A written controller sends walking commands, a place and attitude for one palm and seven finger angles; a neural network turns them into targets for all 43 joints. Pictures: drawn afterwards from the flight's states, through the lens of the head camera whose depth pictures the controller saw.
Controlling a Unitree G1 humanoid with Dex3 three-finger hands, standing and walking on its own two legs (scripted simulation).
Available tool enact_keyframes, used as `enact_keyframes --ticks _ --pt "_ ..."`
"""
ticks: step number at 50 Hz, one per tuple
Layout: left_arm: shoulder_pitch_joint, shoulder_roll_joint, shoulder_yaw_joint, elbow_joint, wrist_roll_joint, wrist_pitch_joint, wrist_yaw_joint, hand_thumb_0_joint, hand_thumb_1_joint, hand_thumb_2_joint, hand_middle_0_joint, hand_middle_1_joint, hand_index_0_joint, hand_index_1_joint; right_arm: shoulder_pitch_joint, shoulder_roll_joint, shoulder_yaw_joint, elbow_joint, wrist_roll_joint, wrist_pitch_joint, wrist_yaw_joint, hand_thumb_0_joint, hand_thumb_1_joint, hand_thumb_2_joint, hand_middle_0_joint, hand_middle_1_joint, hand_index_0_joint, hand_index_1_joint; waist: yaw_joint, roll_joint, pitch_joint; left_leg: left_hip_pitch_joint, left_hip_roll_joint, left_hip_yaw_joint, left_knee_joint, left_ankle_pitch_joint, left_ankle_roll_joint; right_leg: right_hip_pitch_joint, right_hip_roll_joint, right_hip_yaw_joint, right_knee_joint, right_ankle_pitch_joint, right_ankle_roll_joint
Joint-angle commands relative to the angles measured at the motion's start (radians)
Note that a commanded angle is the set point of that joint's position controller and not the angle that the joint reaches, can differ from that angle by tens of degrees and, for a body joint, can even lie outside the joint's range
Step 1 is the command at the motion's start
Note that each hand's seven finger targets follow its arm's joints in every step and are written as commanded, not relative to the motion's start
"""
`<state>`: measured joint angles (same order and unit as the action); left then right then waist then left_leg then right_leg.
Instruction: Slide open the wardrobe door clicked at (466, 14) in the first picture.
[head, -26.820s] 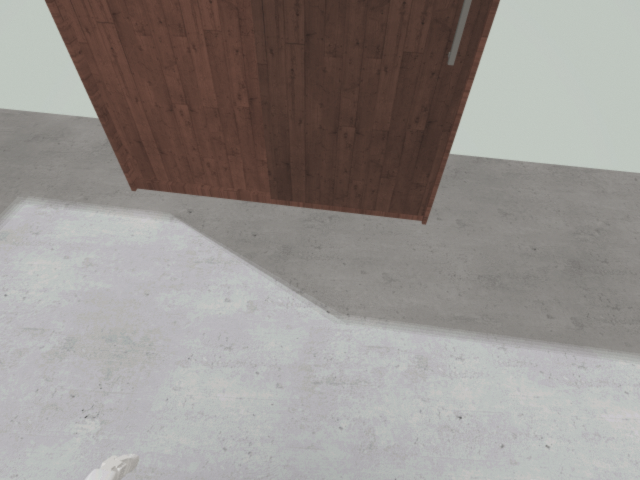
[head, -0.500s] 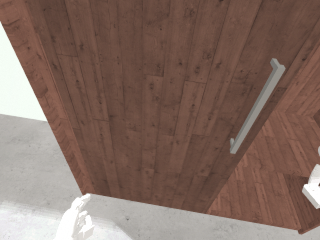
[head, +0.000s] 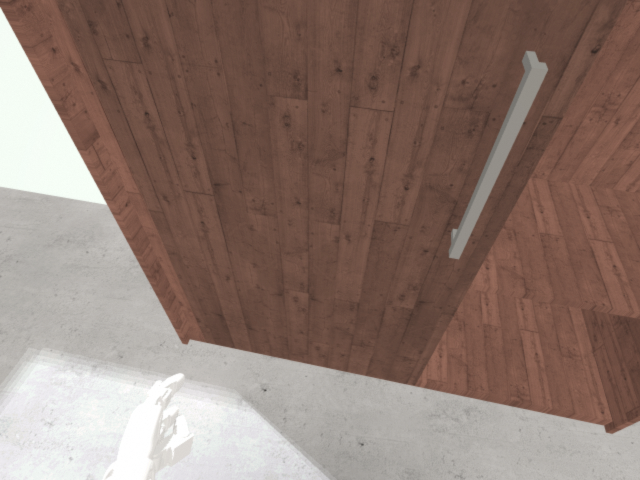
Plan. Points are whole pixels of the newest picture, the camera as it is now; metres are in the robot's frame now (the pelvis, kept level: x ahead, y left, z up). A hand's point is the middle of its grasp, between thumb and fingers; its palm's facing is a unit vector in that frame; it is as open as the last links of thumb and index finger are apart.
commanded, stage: step back with the hand held close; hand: right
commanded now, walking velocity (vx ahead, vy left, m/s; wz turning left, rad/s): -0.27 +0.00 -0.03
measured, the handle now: (485, 173) +0.49 -0.22 +0.13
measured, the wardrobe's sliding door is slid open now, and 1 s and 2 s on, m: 0.58 0.58 0.58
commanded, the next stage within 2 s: stop stepping back and stand still in 0.48 s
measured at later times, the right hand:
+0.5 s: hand out of the picture +0.03 -0.30 +0.17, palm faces +0.57 +0.74 -0.36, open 7.4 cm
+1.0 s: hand out of the picture -0.15 -0.30 +0.19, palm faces +0.40 +0.84 -0.38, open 7.5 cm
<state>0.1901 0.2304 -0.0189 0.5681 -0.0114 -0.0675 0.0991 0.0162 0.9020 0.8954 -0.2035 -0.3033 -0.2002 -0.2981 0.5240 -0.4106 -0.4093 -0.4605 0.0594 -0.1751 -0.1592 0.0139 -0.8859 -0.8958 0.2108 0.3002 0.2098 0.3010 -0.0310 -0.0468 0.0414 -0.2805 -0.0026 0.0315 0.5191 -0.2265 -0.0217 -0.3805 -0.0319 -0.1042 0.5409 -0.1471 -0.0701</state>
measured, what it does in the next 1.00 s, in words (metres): walks backwards: left foot, then right foot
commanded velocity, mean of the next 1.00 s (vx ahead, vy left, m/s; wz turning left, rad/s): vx -0.02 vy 0.04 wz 0.06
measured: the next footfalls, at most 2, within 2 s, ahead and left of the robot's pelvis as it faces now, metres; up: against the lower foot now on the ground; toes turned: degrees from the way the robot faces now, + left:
left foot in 0.52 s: -0.12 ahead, +0.11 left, +0.00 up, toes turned -8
right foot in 0.74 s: -0.13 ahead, -0.16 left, -0.01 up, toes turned -7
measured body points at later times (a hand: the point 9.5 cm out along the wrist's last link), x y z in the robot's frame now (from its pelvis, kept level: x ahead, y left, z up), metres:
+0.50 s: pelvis -0.14 -0.01 -0.03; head -0.14 -0.04 +0.42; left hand +0.08 +0.19 -0.08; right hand -0.01 -0.34 +0.19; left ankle -0.14 +0.11 -0.72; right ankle +0.09 -0.09 -0.73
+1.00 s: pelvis -0.34 -0.06 +0.01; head -0.37 -0.09 +0.45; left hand -0.18 +0.16 -0.06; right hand -0.18 -0.35 +0.21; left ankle -0.34 +0.01 -0.72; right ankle -0.19 -0.16 -0.71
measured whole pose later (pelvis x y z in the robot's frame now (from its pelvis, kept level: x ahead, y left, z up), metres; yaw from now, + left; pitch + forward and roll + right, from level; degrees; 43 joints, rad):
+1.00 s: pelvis -0.34 -0.06 +0.01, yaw -1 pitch -4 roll +1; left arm 0.26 0.15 -0.03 0.60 0.02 -0.10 0.05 0.02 0.90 0.90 -0.21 -0.30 -0.20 -0.30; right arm 0.55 -0.45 -0.36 -0.60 0.05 -0.14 -0.15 0.02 -0.89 -0.90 0.21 0.30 0.21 0.30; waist 0.01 0.05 -0.02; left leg -0.18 -0.07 0.10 0.58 -0.55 0.10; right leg -0.41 -0.06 -0.13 0.56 -0.40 -0.01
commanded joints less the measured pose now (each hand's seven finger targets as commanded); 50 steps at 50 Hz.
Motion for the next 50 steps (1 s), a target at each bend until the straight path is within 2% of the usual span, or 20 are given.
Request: enact_keyframes --ticks 1,11,14,17,20,24,25,26,27,28,29,31,35,36,37,40,42,47,48,50 --pt "-0.101 0.148 0.063 -0.152 -0.002 -0.080 0.012 0.000 0.900 0.900 -0.200 -0.300 -0.200 -0.300 -0.089 -0.139 -0.103 -0.210 -0.038 -0.085 -0.026 0.000 -0.900 -0.900 0.200 0.300 0.200 0.300 -0.005 -0.140 -0.097 0.250 -0.046 -0.020 0.121 -0.078 0.010 -0.267 -0.179 0.259 -0.358 -0.606 -0.027" --pt "-0.054 0.104 0.059 -0.092 0.020 -0.110 0.002 0.000 0.900 0.900 -0.200 -0.300 -0.200 -0.300 -0.116 -0.160 -0.114 -0.271 -0.019 -0.113 -0.039 0.000 -0.900 -0.900 0.200 0.300 0.200 0.300 0.031 0.113 -0.078 -0.257 0.134 -0.285 -0.188 -0.267 0.116 0.098 -0.039 0.160 0.040 -0.364 0.052" --pt "-0.076 0.116 0.056 -0.089 0.021 -0.120 0.014 0.000 0.900 0.900 -0.200 -0.300 -0.200 -0.300 -0.177 -0.146 -0.095 -0.237 -0.021 -0.110 -0.043 0.000 -0.900 -0.900 0.200 0.300 0.200 0.300 0.025 -0.027 -0.076 -0.187 0.039 -0.173 -0.045 -0.204 0.057 0.023 -0.105 0.236 -0.129 -0.413 0.024" --pt "-0.090 0.114 0.066 -0.104 0.021 -0.134 0.014 0.000 0.900 0.900 -0.200 -0.300 -0.200 -0.300 -0.176 -0.170 -0.133 -0.230 -0.030 -0.114 -0.037 0.000 -0.900 -0.900 0.200 0.300 0.200 0.300 -0.003 -0.215 -0.154 0.150 -0.107 -0.019 0.510 -0.219 0.012 -0.289 -0.273 0.360 -0.432 -0.596 -0.038" --pt "-0.098 0.104 0.085 -0.113 0.012 -0.148 -0.007 0.000 0.900 0.900 -0.200 -0.300 -0.200 -0.300 -0.101 -0.188 -0.145 -0.271 0.007 -0.122 -0.027 0.000 -0.900 -0.900 0.200 0.300 0.200 0.300 -0.010 -0.081 -0.214 0.033 -0.090 -0.020 0.467 -0.292 0.030 -0.066 -0.257 0.228 -0.364 -0.369 0.002" --pt "-0.143 0.109 0.082 -0.127 0.015 -0.132 -0.030 0.000 0.900 0.900 -0.200 -0.300 -0.200 -0.300 -0.027 -0.208 -0.167 -0.305 0.041 -0.112 -0.024 0.000 -0.900 -0.900 0.200 0.300 0.200 0.300 -0.003 -0.231 -0.196 0.129 -0.080 0.016 0.184 -0.351 0.074 -0.083 -0.242 0.095 -0.362 -0.463 0.114" --pt "-0.142 0.103 0.078 -0.116 0.020 -0.113 -0.035 0.000 0.900 0.900 -0.200 -0.300 -0.200 -0.300 -0.046 -0.210 -0.164 -0.312 0.046 -0.112 -0.023 0.000 -0.900 -0.900 0.200 0.300 0.200 0.300 -0.002 -0.160 -0.179 0.074 -0.031 -0.050 0.031 -0.377 0.117 -0.045 -0.204 0.051 -0.230 -0.466 0.161" --pt "-0.138 0.085 0.076 -0.103 0.014 -0.099 -0.037 0.000 0.900 0.900 -0.200 -0.300 -0.200 -0.300 -0.071 -0.239 -0.172 -0.334 0.041 -0.123 -0.028 0.000 -0.900 -0.900 0.200 0.300 0.200 0.300 -0.006 0.062 -0.157 -0.120 0.129 -0.339 -0.238 -0.452 0.202 0.057 -0.104 -0.016 0.137 -0.377 0.202" --pt "-0.142 0.070 0.070 -0.094 0.016 -0.093 -0.043 0.000 0.900 0.900 -0.200 -0.300 -0.200 -0.300 -0.136 -0.266 -0.153 -0.355 0.016 -0.133 -0.035 0.000 -0.900 -0.900 0.200 0.300 0.200 0.300 -0.014 0.337 -0.058 -0.427 0.444 -0.818 -0.491 -0.478 0.302 0.092 0.005 0.084 0.605 -0.315 0.193" --pt "-0.157 0.082 0.059 -0.073 0.039 -0.089 -0.057 0.000 0.900 0.900 -0.200 -0.300 -0.200 -0.300 -0.206 -0.242 -0.123 -0.347 0.011 -0.121 -0.045 0.000 -0.900 -0.900 0.200 0.300 0.200 0.300 -0.008 0.254 0.008 -0.401 0.385 -0.631 -0.434 -0.189 0.299 -0.027 0.041 0.159 0.763 -0.329 0.162" --pt "-0.162 0.074 0.066 -0.076 0.013 -0.107 -0.059 0.000 0.900 0.900 -0.200 -0.300 -0.200 -0.300 -0.238 -0.232 -0.119 -0.379 0.012 -0.099 -0.024 0.000 -0.900 -0.900 0.200 0.300 0.200 0.300 -0.010 0.358 -0.041 -0.332 0.321 -0.577 -0.366 -0.021 0.262 -0.069 0.064 0.191 0.782 -0.355 0.146" --pt "-0.116 0.048 0.037 -0.094 0.004 -0.099 -0.028 0.000 0.900 0.900 -0.200 -0.300 -0.200 -0.300 -0.203 -0.206 -0.115 -0.293 0.014 -0.074 -0.007 0.000 -0.900 -0.900 0.200 0.300 0.200 0.300 0.018 0.280 -0.028 -0.147 0.216 -0.325 -0.195 0.220 0.161 -0.034 -0.023 0.145 0.493 -0.272 0.119" --pt "-0.076 0.097 0.046 -0.021 0.001 -0.116 -0.002 0.000 0.900 0.900 -0.200 -0.300 -0.200 -0.300 -0.346 -0.132 -0.037 -0.105 -0.007 -0.054 -0.011 0.000 -0.900 -0.900 0.200 0.300 0.200 0.300 0.037 -0.167 -0.046 -0.146 0.081 -0.170 -0.007 -0.105 0.060 0.233 -0.033 0.083 -0.139 -0.223 0.069" --pt "-0.063 0.125 0.052 -0.041 0.005 -0.130 -0.004 0.000 0.900 0.900 -0.200 -0.300 -0.200 -0.300 -0.345 -0.109 -0.013 -0.122 -0.011 -0.060 -0.014 0.000 -0.900 -0.900 0.200 0.300 0.200 0.300 0.032 -0.323 -0.052 -0.190 0.015 -0.128 0.172 -0.198 0.026 0.210 -0.187 0.285 -0.266 -0.334 0.014" --pt "-0.066 0.121 0.047 -0.076 0.004 -0.133 -0.004 0.000 0.900 0.900 -0.200 -0.300 -0.200 -0.300 -0.355 -0.118 -0.017 -0.154 -0.020 -0.064 -0.025 0.000 -0.900 -0.900 0.200 0.300 0.200 0.300 0.036 -0.348 -0.044 -0.194 -0.018 -0.083 0.353 -0.246 0.002 0.119 -0.295 0.398 -0.370 -0.481 -0.039" --pt "-0.107 0.108 0.064 -0.083 0.004 -0.119 -0.027 0.000 0.900 0.900 -0.200 -0.300 -0.200 -0.300 -0.175 -0.173 -0.072 -0.219 -0.006 -0.061 -0.006 0.000 -0.900 -0.900 0.200 0.300 0.200 0.300 0.036 -0.132 -0.113 -0.111 -0.063 -0.054 0.560 -0.199 -0.001 -0.034 -0.301 0.454 -0.464 -0.731 -0.040" --pt "-0.159 0.109 0.062 -0.100 0.005 -0.114 -0.045 0.000 0.900 0.900 -0.200 -0.300 -0.200 -0.300 -0.145 -0.151 -0.061 -0.336 -0.012 -0.057 -0.001 0.000 -0.900 -0.900 0.200 0.300 0.200 0.300 0.015 -0.064 -0.112 -0.046 -0.041 -0.007 0.515 -0.179 0.023 -0.076 -0.289 0.336 -0.460 -0.693 -0.033" --pt "-0.135 0.083 0.053 -0.126 0.026 -0.091 -0.025 0.000 0.900 0.900 -0.200 -0.300 -0.200 -0.300 -0.065 -0.217 -0.105 -0.366 -0.003 -0.024 -0.036 0.000 -0.900 -0.900 0.200 0.300 0.200 0.300 0.007 -0.239 -0.148 0.256 -0.102 0.127 0.072 -0.344 0.100 -0.086 -0.182 0.121 -0.308 -0.618 0.073" --pt "-0.120 0.078 0.060 -0.119 0.028 -0.077 -0.021 0.000 0.900 0.900 -0.200 -0.300 -0.200 -0.300 -0.061 -0.220 -0.117 -0.328 -0.010 -0.008 -0.038 0.000 -0.900 -0.900 0.200 0.300 0.200 0.300 -0.008 -0.122 -0.134 0.317 -0.070 0.070 -0.077 -0.354 0.142 -0.168 -0.110 0.043 -0.088 -0.604 0.098" --pt "-0.109 0.070 0.067 -0.103 0.003 -0.069 -0.019 0.000 0.900 0.900 -0.200 -0.300 -0.200 -0.300 -0.130 -0.238 -0.129 -0.311 -0.006 -0.003 -0.027 0.000 -0.900 -0.900 0.200 0.300 0.200 0.300 -0.001 0.326 -0.024 0.081 0.344 -0.580 -0.404 -0.488 0.333 -0.348 0.021 0.034 0.637 -0.354 0.100"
